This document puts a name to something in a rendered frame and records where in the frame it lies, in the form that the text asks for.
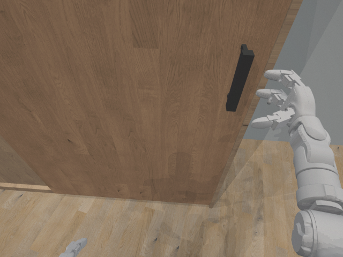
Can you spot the robot right hand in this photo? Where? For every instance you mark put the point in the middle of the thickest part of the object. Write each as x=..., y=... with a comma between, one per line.
x=300, y=101

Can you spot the right robot forearm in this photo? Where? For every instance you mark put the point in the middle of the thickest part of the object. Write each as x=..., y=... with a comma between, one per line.
x=317, y=177

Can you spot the robot left hand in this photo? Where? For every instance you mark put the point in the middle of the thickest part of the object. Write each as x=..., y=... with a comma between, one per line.
x=73, y=249

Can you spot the robot right upper arm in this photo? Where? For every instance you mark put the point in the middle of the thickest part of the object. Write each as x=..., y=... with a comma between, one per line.
x=318, y=234

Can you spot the handle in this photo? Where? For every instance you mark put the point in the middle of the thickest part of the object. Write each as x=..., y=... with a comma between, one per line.
x=240, y=77

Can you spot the wardrobe door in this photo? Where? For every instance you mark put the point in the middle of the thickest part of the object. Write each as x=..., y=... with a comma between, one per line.
x=13, y=169
x=127, y=98

